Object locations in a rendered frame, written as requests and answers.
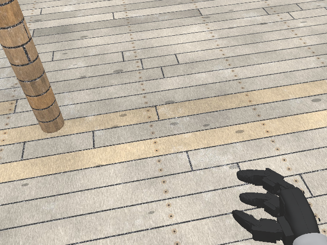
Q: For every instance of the right robot hand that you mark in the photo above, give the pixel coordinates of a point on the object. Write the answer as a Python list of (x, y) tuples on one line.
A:
[(292, 210)]

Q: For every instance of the right robot forearm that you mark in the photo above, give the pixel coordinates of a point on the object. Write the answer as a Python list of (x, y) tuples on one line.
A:
[(311, 239)]

